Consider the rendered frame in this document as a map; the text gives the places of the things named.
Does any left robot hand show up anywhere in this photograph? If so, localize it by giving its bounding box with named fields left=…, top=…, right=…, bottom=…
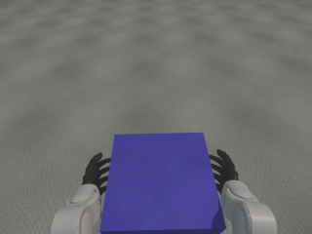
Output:
left=82, top=152, right=111, bottom=195

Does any right robot hand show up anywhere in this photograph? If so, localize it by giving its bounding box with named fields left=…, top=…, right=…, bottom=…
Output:
left=209, top=149, right=239, bottom=195

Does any carton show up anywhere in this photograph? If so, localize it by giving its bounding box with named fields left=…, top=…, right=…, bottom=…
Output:
left=99, top=133, right=226, bottom=234

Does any robot right forearm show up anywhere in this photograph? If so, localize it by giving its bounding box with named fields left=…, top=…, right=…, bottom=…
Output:
left=220, top=179, right=278, bottom=234

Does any robot left forearm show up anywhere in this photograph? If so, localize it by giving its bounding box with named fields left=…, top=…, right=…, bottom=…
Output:
left=49, top=183, right=102, bottom=234

